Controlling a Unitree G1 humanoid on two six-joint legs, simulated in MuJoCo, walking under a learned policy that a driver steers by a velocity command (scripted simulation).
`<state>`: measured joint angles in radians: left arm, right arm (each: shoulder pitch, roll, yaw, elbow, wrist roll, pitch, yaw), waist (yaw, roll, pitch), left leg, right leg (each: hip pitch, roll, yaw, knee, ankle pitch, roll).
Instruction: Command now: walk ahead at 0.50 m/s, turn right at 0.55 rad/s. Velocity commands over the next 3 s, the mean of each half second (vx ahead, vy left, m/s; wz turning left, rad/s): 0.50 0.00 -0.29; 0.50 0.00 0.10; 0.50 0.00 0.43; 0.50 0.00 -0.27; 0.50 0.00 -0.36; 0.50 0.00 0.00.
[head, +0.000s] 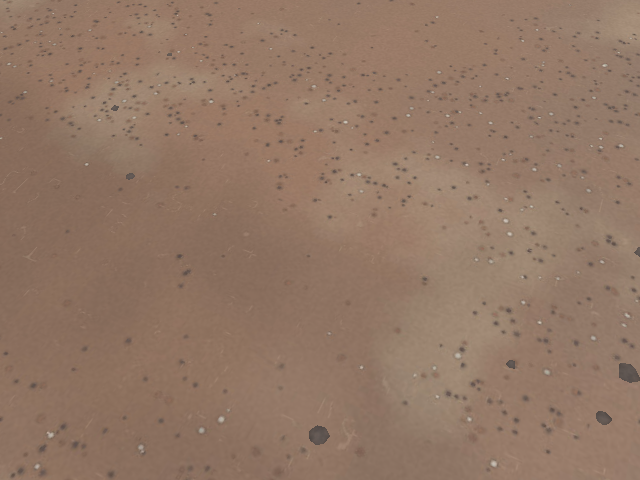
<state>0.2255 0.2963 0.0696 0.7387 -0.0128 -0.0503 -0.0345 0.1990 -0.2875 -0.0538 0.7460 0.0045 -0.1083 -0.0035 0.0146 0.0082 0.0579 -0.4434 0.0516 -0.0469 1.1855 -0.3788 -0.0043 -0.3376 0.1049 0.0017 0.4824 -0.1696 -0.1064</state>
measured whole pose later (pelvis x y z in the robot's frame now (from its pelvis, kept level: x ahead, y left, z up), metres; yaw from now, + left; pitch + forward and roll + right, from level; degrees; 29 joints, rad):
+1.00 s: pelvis +0.56 -0.03 +0.00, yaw -2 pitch +2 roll -1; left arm 0.19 0.25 0.05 0.72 0.01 -0.09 -0.02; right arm 0.32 -0.31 -0.06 0.84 0.03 -0.05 0.00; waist -0.01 0.04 0.02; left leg -0.45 0.05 -0.06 1.15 -0.36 0.01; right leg -0.30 0.01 -0.08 0.45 -0.17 -0.04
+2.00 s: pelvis +1.12 +0.04 -0.01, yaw +0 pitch +2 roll +0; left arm 0.13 0.29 0.07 0.74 -0.02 -0.06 -0.04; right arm 0.27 -0.28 -0.05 0.84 0.01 -0.07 -0.01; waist -0.01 0.00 0.05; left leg -0.21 0.00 0.02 1.11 -0.46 0.00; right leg -0.47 0.07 -0.04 0.60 -0.17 -0.10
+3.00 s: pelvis +1.69 -0.02 -0.01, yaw -9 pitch +3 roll +0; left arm 0.09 0.25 0.04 0.68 0.00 -0.09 -0.02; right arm 0.38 -0.29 -0.04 0.89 0.03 -0.06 0.00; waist -0.05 0.02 0.02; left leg -0.27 0.00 -0.06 1.06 -0.47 0.02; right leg -0.43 0.00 -0.05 0.54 -0.17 -0.04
